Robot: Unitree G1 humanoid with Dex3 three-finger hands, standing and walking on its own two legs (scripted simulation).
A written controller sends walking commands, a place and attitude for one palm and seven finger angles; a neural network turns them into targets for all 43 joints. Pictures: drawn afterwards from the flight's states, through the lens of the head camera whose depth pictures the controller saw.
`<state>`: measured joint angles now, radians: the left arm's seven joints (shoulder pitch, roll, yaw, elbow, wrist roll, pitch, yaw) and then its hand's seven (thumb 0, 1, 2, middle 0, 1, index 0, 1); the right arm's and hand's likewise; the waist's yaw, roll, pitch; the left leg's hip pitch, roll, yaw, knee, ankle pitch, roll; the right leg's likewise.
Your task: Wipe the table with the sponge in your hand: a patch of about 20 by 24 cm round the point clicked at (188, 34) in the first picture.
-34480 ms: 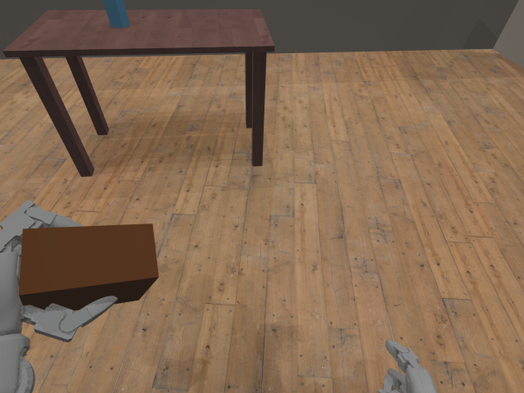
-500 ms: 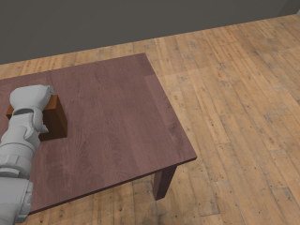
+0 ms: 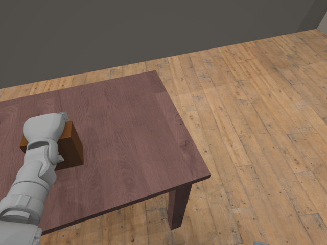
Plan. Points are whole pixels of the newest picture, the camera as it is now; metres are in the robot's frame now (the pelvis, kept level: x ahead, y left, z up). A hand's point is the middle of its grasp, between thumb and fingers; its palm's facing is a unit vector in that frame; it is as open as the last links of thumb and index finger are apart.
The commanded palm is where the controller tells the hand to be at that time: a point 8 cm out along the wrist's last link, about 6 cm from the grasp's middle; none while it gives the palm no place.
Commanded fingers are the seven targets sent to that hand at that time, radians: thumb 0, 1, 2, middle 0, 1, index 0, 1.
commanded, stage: wipe back along the middle lane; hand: left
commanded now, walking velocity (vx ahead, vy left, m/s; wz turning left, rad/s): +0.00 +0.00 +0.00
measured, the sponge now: (58, 152) +0.35 +0.33 -0.01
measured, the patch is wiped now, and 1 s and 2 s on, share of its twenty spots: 0.40 0.60 0.60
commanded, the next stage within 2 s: slide across to the third lane in 1.12 s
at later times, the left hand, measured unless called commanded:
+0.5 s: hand (55, 152) +0.33 +0.30 +0.04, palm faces -0.02 -0.03 -1.00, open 10.5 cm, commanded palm +0.28 +0.28 +0.06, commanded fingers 0.00 0.10 1.30 -1.20 -1.60 -1.20 -1.60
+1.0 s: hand (57, 172) +0.27 +0.27 +0.04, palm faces +0.01 -0.05 -1.00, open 10.5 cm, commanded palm +0.23 +0.26 +0.06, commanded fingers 0.00 0.10 1.30 -1.20 -1.60 -1.20 -1.60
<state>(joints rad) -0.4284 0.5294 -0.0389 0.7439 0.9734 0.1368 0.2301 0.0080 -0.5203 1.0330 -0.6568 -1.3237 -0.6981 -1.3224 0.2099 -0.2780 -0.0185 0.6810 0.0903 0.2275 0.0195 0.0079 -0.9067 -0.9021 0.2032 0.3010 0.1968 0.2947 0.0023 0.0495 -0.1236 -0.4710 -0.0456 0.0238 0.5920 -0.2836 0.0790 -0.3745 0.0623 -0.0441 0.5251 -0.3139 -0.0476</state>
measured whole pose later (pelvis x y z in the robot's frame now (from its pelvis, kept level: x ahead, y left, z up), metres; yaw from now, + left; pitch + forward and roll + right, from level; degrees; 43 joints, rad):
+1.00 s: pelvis +0.00 -0.01 +0.00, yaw +0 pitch +4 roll -1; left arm 0.03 0.42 -0.10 0.19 0.95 0.31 0.24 0.00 -0.49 1.03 -0.63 -1.34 -0.67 -1.35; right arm 0.10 -0.27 0.01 0.63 0.09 0.18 0.03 0.01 -0.91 -0.90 0.20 0.30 0.20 0.29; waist 0.06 0.08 -0.10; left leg -0.34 -0.05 0.03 0.55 -0.28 0.07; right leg -0.26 0.06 -0.03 0.51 -0.33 -0.05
